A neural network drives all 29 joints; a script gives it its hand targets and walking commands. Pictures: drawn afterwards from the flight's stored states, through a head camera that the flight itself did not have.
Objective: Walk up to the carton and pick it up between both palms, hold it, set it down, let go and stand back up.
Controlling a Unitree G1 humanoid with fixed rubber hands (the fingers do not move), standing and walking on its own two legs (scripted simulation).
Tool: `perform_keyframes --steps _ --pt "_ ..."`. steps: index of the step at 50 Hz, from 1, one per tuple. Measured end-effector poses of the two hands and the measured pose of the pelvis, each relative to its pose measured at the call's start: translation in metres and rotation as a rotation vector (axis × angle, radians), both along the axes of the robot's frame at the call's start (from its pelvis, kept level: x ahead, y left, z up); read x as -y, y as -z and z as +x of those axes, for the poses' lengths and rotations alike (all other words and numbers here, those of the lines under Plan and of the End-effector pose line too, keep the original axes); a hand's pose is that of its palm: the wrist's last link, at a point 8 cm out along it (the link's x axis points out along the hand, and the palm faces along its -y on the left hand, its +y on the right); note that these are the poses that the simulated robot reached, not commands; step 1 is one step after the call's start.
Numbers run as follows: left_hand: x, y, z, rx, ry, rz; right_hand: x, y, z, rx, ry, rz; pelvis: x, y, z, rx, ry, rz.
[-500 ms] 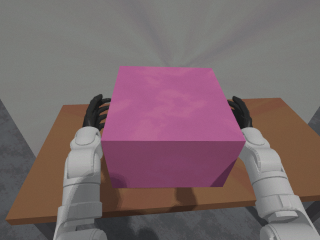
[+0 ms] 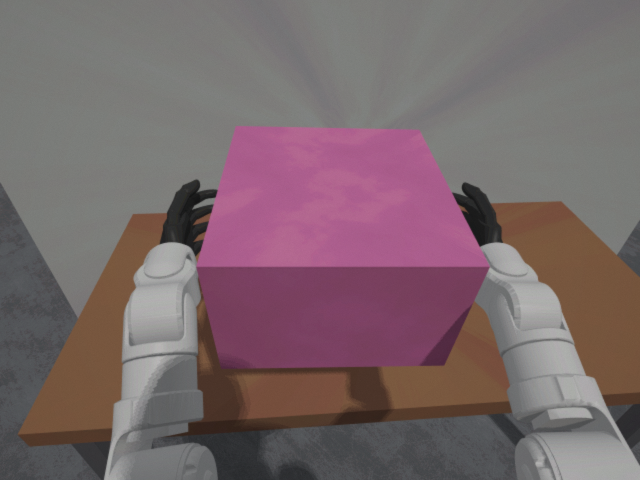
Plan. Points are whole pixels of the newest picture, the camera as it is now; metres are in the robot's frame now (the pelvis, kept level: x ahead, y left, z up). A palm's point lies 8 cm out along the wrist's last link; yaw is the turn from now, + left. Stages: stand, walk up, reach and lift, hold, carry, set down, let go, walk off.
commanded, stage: hold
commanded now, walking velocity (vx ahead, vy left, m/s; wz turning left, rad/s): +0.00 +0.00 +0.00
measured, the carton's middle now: (331, 235) +0.41 +0.00 +0.16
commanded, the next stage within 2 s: set down in 1.58 s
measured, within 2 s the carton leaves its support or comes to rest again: neither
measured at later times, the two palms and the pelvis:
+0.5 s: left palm (179, 246) +0.36 +0.18 +0.18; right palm (480, 245) +0.36 -0.18 +0.18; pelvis +0.00 +0.00 +0.00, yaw +0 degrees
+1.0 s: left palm (179, 246) +0.36 +0.18 +0.19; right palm (480, 246) +0.36 -0.18 +0.18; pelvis +0.00 +0.00 +0.00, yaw +0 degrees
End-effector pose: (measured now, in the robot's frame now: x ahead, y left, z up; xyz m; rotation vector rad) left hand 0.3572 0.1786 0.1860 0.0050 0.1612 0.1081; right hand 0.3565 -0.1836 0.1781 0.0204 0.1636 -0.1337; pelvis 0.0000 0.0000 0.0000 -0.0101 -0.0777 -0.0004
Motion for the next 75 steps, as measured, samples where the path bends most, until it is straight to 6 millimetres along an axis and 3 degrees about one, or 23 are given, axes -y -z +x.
perform_keyframes --steps 75 --pt "-0.0031 0.0012 0.0013 -0.001 0.002 0.005 -0.003 0.0014 0.0018 0.004 0.002 -0.005 0.0005 0.0 0.0025 -0.003 -0.011 -0.002"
